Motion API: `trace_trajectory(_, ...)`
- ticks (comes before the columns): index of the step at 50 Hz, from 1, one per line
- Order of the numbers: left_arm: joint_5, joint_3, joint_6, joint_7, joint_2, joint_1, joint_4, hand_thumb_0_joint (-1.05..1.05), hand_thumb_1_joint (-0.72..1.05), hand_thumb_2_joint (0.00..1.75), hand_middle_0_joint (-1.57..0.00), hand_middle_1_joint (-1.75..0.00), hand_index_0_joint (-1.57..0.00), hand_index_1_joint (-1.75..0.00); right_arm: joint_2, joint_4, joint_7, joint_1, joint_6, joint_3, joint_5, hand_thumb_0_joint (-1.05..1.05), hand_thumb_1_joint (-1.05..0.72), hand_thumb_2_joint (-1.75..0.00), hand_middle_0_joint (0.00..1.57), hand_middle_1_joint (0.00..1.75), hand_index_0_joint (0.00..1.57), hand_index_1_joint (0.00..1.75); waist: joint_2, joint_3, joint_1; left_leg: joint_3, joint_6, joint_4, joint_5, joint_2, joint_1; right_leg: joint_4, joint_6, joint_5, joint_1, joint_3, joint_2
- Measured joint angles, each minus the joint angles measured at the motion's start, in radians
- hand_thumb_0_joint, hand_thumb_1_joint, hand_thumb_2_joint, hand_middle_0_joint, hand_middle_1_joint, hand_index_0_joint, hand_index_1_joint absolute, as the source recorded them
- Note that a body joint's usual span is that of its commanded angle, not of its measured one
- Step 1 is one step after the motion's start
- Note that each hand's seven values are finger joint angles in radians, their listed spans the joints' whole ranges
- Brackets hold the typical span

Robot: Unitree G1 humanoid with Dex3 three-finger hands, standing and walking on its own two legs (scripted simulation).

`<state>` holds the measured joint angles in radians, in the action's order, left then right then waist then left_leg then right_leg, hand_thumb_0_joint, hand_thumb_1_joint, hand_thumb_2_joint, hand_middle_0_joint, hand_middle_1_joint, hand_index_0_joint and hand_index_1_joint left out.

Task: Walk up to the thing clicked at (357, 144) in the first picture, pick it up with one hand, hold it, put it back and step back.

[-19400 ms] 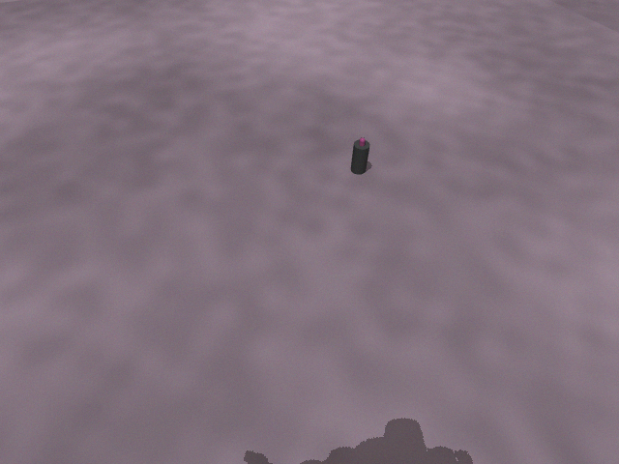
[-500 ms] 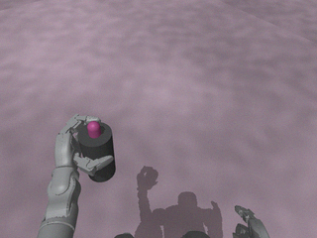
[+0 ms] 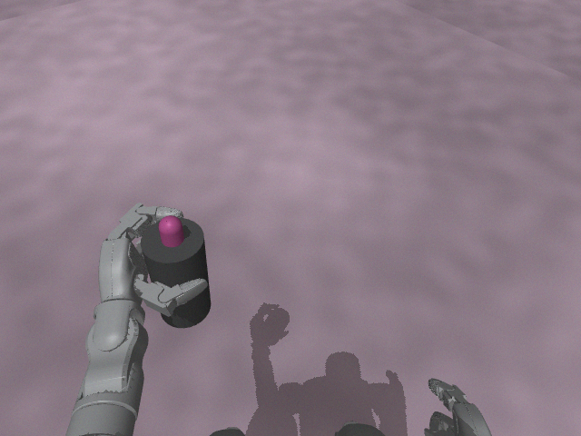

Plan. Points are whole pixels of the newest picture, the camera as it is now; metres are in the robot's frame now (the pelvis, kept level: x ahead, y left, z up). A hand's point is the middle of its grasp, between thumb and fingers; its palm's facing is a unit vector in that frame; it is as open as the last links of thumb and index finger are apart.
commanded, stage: hold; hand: left
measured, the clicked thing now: (178, 268) +0.32 +0.16 +0.04
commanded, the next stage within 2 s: crouch in 0.94 s
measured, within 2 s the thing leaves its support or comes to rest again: neither
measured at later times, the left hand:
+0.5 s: hand (169, 260) +0.33 +0.17 +0.06, palm faces +0.12 -0.99 -0.01, open 11.3 cm
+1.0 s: hand (170, 261) +0.33 +0.17 +0.06, palm faces +0.12 -0.99 +0.00, open 11.3 cm
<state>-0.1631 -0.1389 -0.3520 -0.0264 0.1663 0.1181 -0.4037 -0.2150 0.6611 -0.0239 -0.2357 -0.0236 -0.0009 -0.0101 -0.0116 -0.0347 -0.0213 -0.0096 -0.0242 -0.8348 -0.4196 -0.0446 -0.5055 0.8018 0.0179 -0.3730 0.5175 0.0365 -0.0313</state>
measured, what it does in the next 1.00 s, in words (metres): stands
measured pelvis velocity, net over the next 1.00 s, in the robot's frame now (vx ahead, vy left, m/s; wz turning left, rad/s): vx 0.00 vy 0.00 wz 0.00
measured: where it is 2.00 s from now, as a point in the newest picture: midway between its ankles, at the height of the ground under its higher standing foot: outside the picture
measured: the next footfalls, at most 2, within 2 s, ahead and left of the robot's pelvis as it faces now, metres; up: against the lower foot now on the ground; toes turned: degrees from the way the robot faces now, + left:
none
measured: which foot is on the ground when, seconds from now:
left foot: down 0.00-1.00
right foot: down 0.00-1.00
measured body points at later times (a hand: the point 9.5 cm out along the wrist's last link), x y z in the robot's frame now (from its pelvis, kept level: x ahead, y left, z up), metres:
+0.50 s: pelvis +0.00 +0.00 +0.00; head +0.03 +0.00 +0.45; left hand +0.32 +0.22 +0.06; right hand +0.13 -0.24 -0.11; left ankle +0.00 +0.13 -0.70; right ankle +0.02 -0.13 -0.70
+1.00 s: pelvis +0.00 +0.00 +0.00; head +0.03 +0.00 +0.45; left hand +0.31 +0.22 +0.06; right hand +0.13 -0.25 -0.11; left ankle +0.00 +0.13 -0.70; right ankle +0.02 -0.13 -0.70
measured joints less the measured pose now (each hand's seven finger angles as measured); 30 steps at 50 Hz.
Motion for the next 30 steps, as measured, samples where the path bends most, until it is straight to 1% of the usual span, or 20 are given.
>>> trace_trajectory(4,-0.003,-0.005,-0.001,-0.007,0.010,0.005,-0.009,0.06,-0.58,1.04,-0.78,-1.10,-0.68,-1.05,0.001,0.001,0.003,-0.001,0.000,-0.003,0.000,0.01,-0.92,-0.91,0.20,0.30,0.20,0.30,0.001,0.000,-0.001,-0.001,0.000,-0.004,-0.001,0.000,-0.006,0.003,0.000,-0.001,0.005,0.001,0.000)
trace_trajectory(10,-0.005,0.012,0.003,-0.008,0.000,-0.013,0.010,0.06,-0.58,1.04,-0.78,-1.10,-0.68,-1.05,-0.006,-0.002,0.005,-0.006,-0.002,-0.008,-0.002,0.01,-0.92,-0.91,0.20,0.30,0.20,0.30,-0.004,0.003,0.002,-0.002,0.002,-0.004,-0.002,0.001,-0.005,-0.001,0.002,0.000,0.002,0.002,-0.001)
trace_trajectory(15,-0.001,0.015,0.001,0.002,-0.007,-0.019,0.020,0.06,-0.58,1.03,-0.79,-1.09,-0.68,-1.04,-0.005,-0.001,0.005,-0.002,-0.003,-0.008,0.000,0.01,-0.92,-0.91,0.20,0.30,0.20,0.30,-0.002,0.003,0.001,0.000,0.002,-0.006,-0.003,0.001,-0.004,0.002,0.002,-0.001,0.002,0.000,-0.001)
trace_trajectory(25,0.007,0.001,0.002,-0.002,0.007,0.008,-0.012,0.05,-0.58,1.03,-0.79,-1.09,-0.68,-1.04,-0.001,-0.004,0.006,0.002,0.000,-0.005,0.003,0.01,-0.92,-0.91,0.20,0.30,0.20,0.30,0.000,0.003,-0.001,-0.002,0.000,-0.009,-0.001,0.000,-0.009,0.006,0.000,0.001,0.007,0.001,0.001)
trace_trajectory(30,-0.005,-0.003,-0.007,-0.007,0.005,0.006,-0.015,0.05,-0.58,1.03,-0.78,-1.09,-0.68,-1.04,-0.004,0.000,0.008,-0.003,-0.003,-0.006,0.001,0.01,-0.92,-0.91,0.20,0.30,0.20,0.30,-0.003,0.000,0.000,-0.003,0.000,-0.008,0.002,0.000,-0.012,0.005,0.000,0.003,0.009,0.002,0.000)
